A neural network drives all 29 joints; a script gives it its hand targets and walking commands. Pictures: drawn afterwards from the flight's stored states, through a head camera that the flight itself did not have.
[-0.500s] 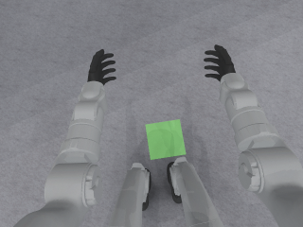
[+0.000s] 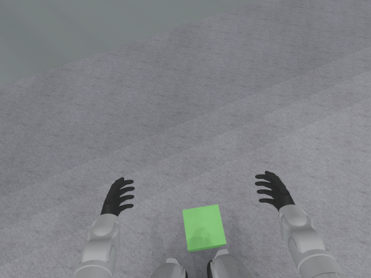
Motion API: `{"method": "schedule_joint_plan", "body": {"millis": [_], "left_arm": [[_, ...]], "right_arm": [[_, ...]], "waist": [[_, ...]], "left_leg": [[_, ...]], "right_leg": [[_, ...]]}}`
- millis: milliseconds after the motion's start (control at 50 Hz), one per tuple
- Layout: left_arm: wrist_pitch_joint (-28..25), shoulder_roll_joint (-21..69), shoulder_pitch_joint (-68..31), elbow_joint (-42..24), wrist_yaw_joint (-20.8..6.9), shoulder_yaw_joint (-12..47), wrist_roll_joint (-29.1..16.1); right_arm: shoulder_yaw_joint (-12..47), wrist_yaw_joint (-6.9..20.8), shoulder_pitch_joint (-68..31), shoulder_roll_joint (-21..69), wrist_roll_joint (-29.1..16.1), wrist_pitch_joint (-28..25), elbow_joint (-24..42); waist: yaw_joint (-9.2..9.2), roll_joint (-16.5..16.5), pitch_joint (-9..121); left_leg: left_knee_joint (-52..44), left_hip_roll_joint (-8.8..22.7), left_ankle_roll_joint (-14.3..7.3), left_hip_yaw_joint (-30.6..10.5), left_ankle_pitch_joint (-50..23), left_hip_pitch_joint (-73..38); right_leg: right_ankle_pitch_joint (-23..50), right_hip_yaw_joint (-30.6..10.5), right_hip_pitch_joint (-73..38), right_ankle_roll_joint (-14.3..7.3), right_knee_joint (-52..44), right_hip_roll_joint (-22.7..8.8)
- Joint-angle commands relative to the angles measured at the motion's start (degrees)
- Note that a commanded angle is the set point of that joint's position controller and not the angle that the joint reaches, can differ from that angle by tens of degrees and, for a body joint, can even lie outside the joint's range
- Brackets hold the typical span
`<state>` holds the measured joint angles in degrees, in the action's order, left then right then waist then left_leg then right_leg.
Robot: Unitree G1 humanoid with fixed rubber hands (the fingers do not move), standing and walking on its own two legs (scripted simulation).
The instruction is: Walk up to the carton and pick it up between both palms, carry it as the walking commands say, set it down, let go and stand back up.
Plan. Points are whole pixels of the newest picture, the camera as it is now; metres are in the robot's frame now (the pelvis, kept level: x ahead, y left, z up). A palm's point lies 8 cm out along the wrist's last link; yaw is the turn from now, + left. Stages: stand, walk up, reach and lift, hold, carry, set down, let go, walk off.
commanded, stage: let go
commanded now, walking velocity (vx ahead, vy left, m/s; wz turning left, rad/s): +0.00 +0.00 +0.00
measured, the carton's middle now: (202, 230) +0.28 -0.03 -0.59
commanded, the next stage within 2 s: stand in 0.66 s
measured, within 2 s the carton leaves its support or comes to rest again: rests again in 1.84 s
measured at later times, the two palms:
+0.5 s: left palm out of the picture +0.15 +0.23 -0.04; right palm (317, 265) +0.15 -0.21 -0.04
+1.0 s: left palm (56, 258) +0.19 +0.28 -0.04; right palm (324, 261) +0.16 -0.24 -0.06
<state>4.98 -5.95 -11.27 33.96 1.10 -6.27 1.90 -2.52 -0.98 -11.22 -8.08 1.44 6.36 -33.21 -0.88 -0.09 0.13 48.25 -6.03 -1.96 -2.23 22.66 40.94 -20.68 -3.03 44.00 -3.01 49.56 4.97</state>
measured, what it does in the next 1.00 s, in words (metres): stands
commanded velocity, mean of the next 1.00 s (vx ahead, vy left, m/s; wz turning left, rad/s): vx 0.00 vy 0.00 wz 0.00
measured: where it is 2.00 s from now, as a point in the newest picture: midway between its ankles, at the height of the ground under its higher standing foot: outside the picture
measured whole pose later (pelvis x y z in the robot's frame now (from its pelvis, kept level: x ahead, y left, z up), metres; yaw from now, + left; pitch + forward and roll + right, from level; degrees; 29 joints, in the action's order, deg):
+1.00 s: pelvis +0.04 +0.02 +0.03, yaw +1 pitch -2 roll -1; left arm 2.4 -15.0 11.6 30.2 0.0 -4.7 2.5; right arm -3.6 -0.2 14.1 -13.9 1.5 2.8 -36.3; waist -0.8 0.8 -3.9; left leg 38.2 -3.8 -3.8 -2.3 26.2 9.9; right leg -21.0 -1.6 14.3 -3.2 37.8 5.5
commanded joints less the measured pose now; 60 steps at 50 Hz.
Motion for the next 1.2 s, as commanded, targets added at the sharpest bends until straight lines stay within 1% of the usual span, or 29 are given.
{"method": "schedule_joint_plan", "body": {"millis": [0, 60, 160, 240, 340, 420, 520, 620, 640, 660, 680, 700, 720, 740, 760, 780, 800, 820, 840, 860, 880, 920, 940, 960, 1000, 1060, 1120, 1140, 1180], "left_arm": [[-2.28, -7.36, 11.62, -11.89, -1.35, 5.10, 0.40], [-2.55, -8.86, 13.64, -14.94, -2.14, 5.74, -0.74], [-2.45, -10.96, 16.00, -20.51, -2.98, 6.32, -1.59], [-0.73, -11.34, 20.08, -20.02, -3.44, 5.67, -1.67], [3.14, -11.58, 17.70, -18.58, -4.51, 6.67, -2.67], [5.13, -11.46, 16.89, -17.54, -4.89, 6.91, -2.12], [5.02, -11.57, 16.09, -18.83, -4.97, 5.86, -1.59], [3.48, -11.99, 17.76, -20.50, -4.67, 4.43, -1.77], [-0.11, -17.70, 23.24, -5.48, -1.90, -0.10, 0.15], [-1.90, -21.76, 23.22, -4.36, -1.05, -1.01, 1.20], [-2.95, -23.12, 19.72, -4.49, -0.82, -1.53, 1.65], [-3.46, -23.18, 16.29, -5.03, -0.76, -1.53, 1.70], [-3.77, -22.30, 13.63, -5.28, -0.37, -1.29, 1.85], [-3.90, -21.99, 13.04, -5.93, -0.14, -1.07, 1.98], [-4.18, -20.79, 12.24, -6.42, -0.13, -0.61, 1.69], [-4.34, -19.28, 12.27, -6.54, -0.18, 0.02, 1.40], [-4.42, -18.40, 12.92, -6.33, -0.25, 0.26, 1.00], [-4.49, -17.45, 15.30, -6.17, -0.45, 0.07, 0.77], [-4.39, -17.45, 17.47, -5.31, -0.60, -0.14, 0.81], [-4.43, -16.95, 19.68, -4.39, -0.68, 0.00, 0.72], [-4.59, -17.25, 20.10, -3.53, -0.74, 0.10, 0.55], [-4.90, -17.34, 20.20, -2.91, -0.54, 0.53, -0.21], [-4.87, -17.60, 20.88, -2.70, -0.47, 0.64, -0.44], [-4.61, -17.90, 21.75, -2.35, -0.36, 0.72, -0.59], [-3.98, -17.98, 22.12, -2.05, -0.31, 0.67, -0.85], [-3.68, -18.39, 23.83, -1.11, -0.20, 0.33, -0.77], [-3.84, -18.93, 26.44, 0.38, 0.23, -0.20, -0.27], [-4.04, -19.05, 27.51, 0.81, 0.33, -0.33, -0.25], [-4.11, -19.65, 27.90, 1.50, 0.58, -0.84, -0.06]], "right_arm": [[-1.70, 0.80, 10.96, -3.81, 0.85, -3.04, 12.42], [-0.91, 1.82, 13.65, -5.32, 0.67, -2.92, 14.97], [0.24, 3.57, 18.99, -7.17, 0.07, -2.14, 16.87], [1.33, 4.36, 23.26, -8.48, 0.37, -0.56, 17.51], [1.15, 5.35, 18.12, -10.12, 0.86, 2.97, 17.15], [0.72, 5.53, 16.13, -10.56, 1.56, 5.32, 16.69], [-0.96, 5.25, 15.12, -9.96, 2.24, 5.62, 18.99], [-1.93, 4.39, 17.15, -9.53, 1.64, 5.43, 21.03], [-3.98, 1.93, 15.06, -15.88, -0.49, 1.43, 8.91], [-3.75, 1.28, 17.35, -15.66, 0.37, -0.09, 8.06], [-3.72, 1.01, 19.82, -15.24, 0.83, -1.09, 6.94], [-3.92, 0.76, 23.25, -15.36, 1.30, -1.78, 5.69], [-4.34, 0.62, 26.19, -15.59, 1.35, -2.41, 3.77], [-4.28, 0.82, 27.57, -15.66, 1.57, -3.01, 2.89], [-4.32, 0.86, 28.61, -15.67, 1.69, -3.53, 2.01], [-3.95, 0.96, 28.35, -15.05, 1.71, -4.09, 1.41], [-3.36, 0.96, 26.69, -14.52, 1.66, -4.60, 1.41], [-3.69, 0.96, 23.99, -16.03, 1.70, -5.11, 1.44], [-3.74, 0.94, 20.99, -16.68, 1.75, -5.55, 1.71], [-4.05, 0.68, 19.50, -17.62, 1.52, -6.05, 1.64], [-3.81, 0.53, 17.84, -17.15, 1.33, -6.60, 1.29], [-4.18, -0.37, 20.65, -18.10, 0.34, -7.01, -0.70], [-4.15, -0.68, 21.21, -18.33, 0.06, -7.11, -1.36], [-4.19, -1.11, 22.33, -18.38, -0.23, -6.97, -1.87], [-4.04, -1.67, 23.39, -18.52, -0.48, -6.68, -1.79], [-4.07, -2.51, 22.77, -18.68, -0.62, -6.38, -1.15], [-3.69, -3.04, 21.43, -18.02, -0.71, -6.49, -0.53], [-3.61, -3.31, 22.03, -17.86, -0.72, -6.61, -0.54], [-3.47, -3.53, 22.46, -17.39, -0.64, -6.99, -0.59]], "waist": [[1.39, -0.29, 18.95], [1.48, -0.84, 14.43], [2.08, 0.84, 8.03], [2.01, 0.69, 1.62], [0.83, 2.63, -9.07], [1.17, 3.56, -13.97], [2.11, 1.69, -12.13], [3.64, 0.23, -7.36], [2.22, 1.59, -0.83], [1.44, -2.17, -3.85], [0.08, -6.09, -2.41], [-1.78, -6.22, -1.82], [-2.92, -5.86, -1.16], [-2.81, -6.59, -1.79], [-3.54, -6.01, -1.41], [-3.49, -3.75, -0.79], [-2.75, -1.70, -1.84], [-0.90, 1.31, -2.58], [0.94, 2.43, -2.01], [1.55, 5.33, -0.88], [2.60, 4.27, -0.16], [0.91, 3.62, 6.56], [1.09, 4.79, 9.37], [0.58, 5.71, 10.25], [0.17, 5.64, 10.93], [0.89, 6.26, 11.92], [2.67, 3.60, 12.58], [2.74, 4.40, 12.56], [3.17, 2.67, 12.12]], "left_leg": [[-17.51, 4.97, 1.49, -2.10, -17.55, -19.61], [-20.01, 5.22, 1.15, -1.77, -15.36, -22.22], [-23.24, 5.90, 1.20, -1.77, -12.07, -26.10], [-26.56, 7.18, 0.53, -1.62, -7.24, -26.17], [-30.42, 8.22, 0.12, -1.30, 5.30, -20.77], [-33.32, 9.00, -0.33, -1.28, 11.38, -16.06], [-32.24, 8.60, -0.37, -1.85, 10.52, -16.22], [-28.42, 7.54, 0.32, -1.18, 1.61, -22.87], [-20.17, 4.86, 1.48, -3.69, 5.12, -21.28], [-14.19, 3.81, 1.58, -2.73, 5.56, -21.29], [-4.52, 2.55, 1.47, -1.88, 4.70, -25.30], [1.79, 3.17, 1.14, -1.97, 2.98, -29.20], [3.60, 3.73, 0.42, -2.14, 1.92, -31.51], [2.83, 3.57, 0.09, -1.82, 2.62, -32.21], [-0.69, 4.10, -0.54, -2.24, 2.63, -33.24], [-7.51, 4.94, -0.72, -2.63, 2.46, -32.35], [-15.58, 6.38, -0.90, -4.75, 2.24, -29.27], [-20.24, 8.53, -1.58, -8.78, 2.78, -27.08], [-23.64, 10.89, -2.31, -12.53, 4.99, -24.79], [-24.82, 12.64, -2.58, -14.65, 1.30, -24.44], [-24.33, 13.35, -1.84, -14.57, -8.17, -25.17], [-18.52, 12.48, 1.88, -9.13, -38.35, -32.44], [-17.01, 12.19, 3.03, -8.41, -45.29, -34.22], [-16.43, 12.36, 4.29, -8.01, -49.72, -35.26], [-15.38, 12.34, 4.67, -7.05, -53.93, -36.23], [-13.78, 11.74, 5.84, -5.50, -57.36, -34.27], [-10.68, 10.35, 6.14, -4.09, -56.67, -29.20], [-9.92, 10.33, 6.84, -4.08, -55.67, -27.84], [-8.63, 9.51, 7.11, -3.78, -52.39, -26.32]], "right_leg": [[21.44, -0.83, -30.68, 2.06, -16.33, -4.14], [19.05, -0.68, -32.75, 2.05, -18.25, -4.45], [14.89, -0.14, -35.62, 1.68, -20.70, -4.20], [12.32, 0.84, -40.13, 1.87, -21.89, -3.80], [3.51, 2.42, -43.01, 1.95, -22.16, -2.63], [0.81, 3.42, -46.66, 2.41, -21.82, -2.08], [1.38, 3.11, -48.10, 2.80, -21.77, -2.27], [3.93, 1.96, -44.45, 2.28, -23.17, -2.92], [-5.00, -8.67, -33.57, 1.53, -25.79, -7.31], [-17.75, -13.83, -28.44, -0.15, -30.70, -10.08], [-26.85, -19.65, -21.69, -2.31, -34.85, -13.44], [-30.57, -22.13, -15.44, -3.58, -37.19, -15.66], [-28.61, -20.83, -13.27, -3.35, -36.98, -15.54], [-28.81, -20.01, -11.84, -2.97, -36.97, -14.97], [-27.73, -18.30, -12.08, -2.53, -35.58, -13.61], [-25.22, -16.02, -14.90, -1.24, -32.89, -11.83], [-20.52, -13.10, -17.79, -0.30, -28.85, -9.77], [-12.90, -9.59, -19.88, 0.39, -23.75, -7.49], [-5.24, -6.63, -23.37, 1.10, -19.37, -5.97], [1.72, -5.31, -26.59, 1.24, -16.83, -5.54], [6.65, -4.97, -28.53, 0.99, -16.37, -5.86], [22.70, -4.80, -32.22, 0.35, -15.80, -6.55], [28.50, -4.65, -33.92, 0.10, -14.80, -6.74], [30.27, -4.63, -34.21, -0.60, -13.79, -6.83], [31.56, -3.92, -34.76, -0.79, -13.22, -6.34], [32.93, -4.06, -38.64, -1.75, -13.40, -6.50], [38.14, -6.29, -44.53, -3.86, -14.66, -8.50], [38.32, -7.42, -45.52, -4.58, -14.83, -9.42], [38.04, -9.10, -46.05, -6.32, -15.80, -11.18]]}}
